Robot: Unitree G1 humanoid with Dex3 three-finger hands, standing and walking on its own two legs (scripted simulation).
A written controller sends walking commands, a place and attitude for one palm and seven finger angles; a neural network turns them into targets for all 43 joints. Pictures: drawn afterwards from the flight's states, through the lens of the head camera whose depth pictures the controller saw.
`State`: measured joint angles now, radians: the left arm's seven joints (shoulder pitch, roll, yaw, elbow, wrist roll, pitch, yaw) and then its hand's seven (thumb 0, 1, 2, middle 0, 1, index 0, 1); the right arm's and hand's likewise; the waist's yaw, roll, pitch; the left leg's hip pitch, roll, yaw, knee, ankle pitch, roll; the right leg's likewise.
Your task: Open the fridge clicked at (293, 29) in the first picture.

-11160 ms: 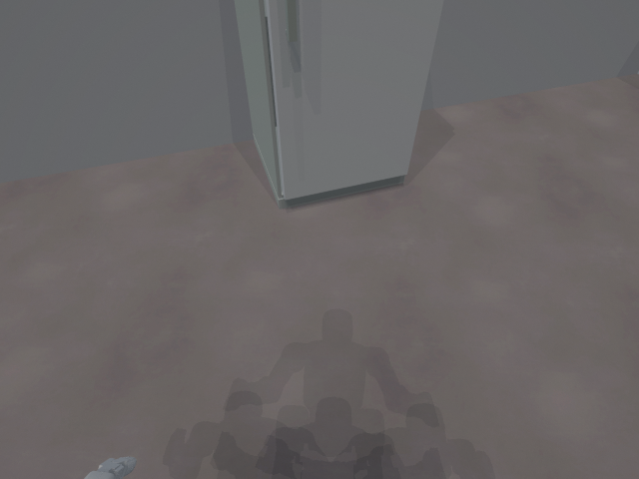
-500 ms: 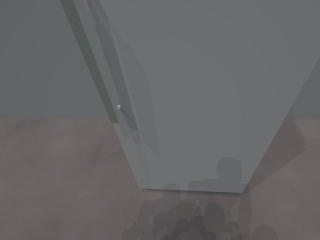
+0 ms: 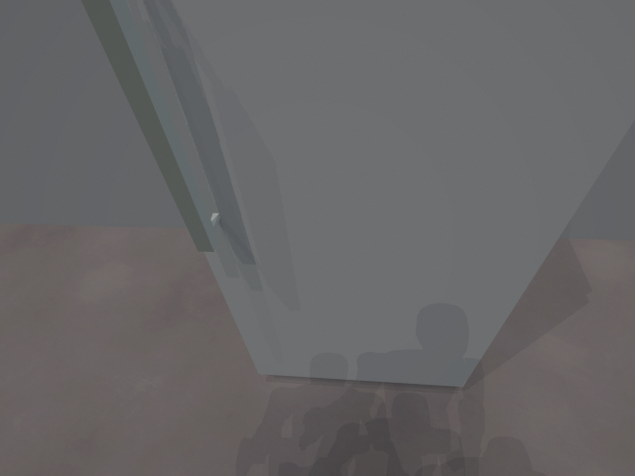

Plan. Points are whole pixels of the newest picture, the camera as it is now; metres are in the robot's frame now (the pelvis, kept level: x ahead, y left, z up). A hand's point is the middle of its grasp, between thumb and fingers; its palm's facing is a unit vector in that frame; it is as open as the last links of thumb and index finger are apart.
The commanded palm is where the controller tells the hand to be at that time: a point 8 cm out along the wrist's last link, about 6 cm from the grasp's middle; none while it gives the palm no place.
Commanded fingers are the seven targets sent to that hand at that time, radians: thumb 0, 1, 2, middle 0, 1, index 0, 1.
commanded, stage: come to a stop and stand still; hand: left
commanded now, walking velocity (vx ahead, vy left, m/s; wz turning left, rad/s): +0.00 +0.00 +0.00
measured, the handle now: (166, 119) +0.47 +0.20 +0.23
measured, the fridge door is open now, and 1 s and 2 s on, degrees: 0 0 0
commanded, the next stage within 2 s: look again from close up in 0.32 s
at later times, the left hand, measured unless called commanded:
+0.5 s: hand out of the picture +0.02 +0.18 -0.17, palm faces +0.03 -0.98 -0.22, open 7.3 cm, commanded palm none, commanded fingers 0.00 0.90 0.90 -0.20 -0.30 -0.20 -0.30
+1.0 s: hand out of the picture +0.01 +0.20 -0.17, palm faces +0.02 -0.98 -0.22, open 7.3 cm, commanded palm none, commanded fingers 0.00 0.90 0.90 -0.20 -0.30 -0.20 -0.30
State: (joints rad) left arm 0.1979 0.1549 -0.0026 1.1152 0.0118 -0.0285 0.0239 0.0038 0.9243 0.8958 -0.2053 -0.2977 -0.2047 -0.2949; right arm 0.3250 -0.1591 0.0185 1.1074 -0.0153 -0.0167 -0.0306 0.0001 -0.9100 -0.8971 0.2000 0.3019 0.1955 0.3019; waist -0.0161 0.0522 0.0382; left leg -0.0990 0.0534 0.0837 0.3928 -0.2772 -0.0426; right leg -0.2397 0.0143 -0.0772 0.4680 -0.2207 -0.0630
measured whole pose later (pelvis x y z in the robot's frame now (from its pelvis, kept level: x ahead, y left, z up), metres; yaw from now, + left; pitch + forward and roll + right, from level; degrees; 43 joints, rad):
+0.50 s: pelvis +0.01 +0.00 +0.00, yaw +0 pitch -1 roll +0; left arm 0.24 0.15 0.00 1.14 0.02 -0.02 0.02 0.01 0.92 0.90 -0.20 -0.30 -0.20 -0.29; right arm 0.30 -0.16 0.01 1.12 -0.01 -0.02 -0.04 0.00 -0.91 -0.90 0.20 0.30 0.20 0.30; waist 0.00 0.03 0.05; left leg -0.08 0.06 0.08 0.38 -0.28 -0.04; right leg -0.21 0.02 -0.08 0.43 -0.22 -0.06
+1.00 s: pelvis +0.00 +0.02 +0.00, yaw +0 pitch -1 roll +1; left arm 0.24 0.16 0.01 1.13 0.02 -0.02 0.03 0.01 0.92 0.90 -0.20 -0.30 -0.20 -0.29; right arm 0.31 -0.13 0.01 1.14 -0.02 -0.02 -0.04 0.00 -0.91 -0.90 0.20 0.30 0.20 0.30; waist 0.00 0.02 0.05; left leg -0.08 0.04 0.09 0.38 -0.28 -0.02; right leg -0.21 0.00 -0.07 0.44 -0.21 -0.04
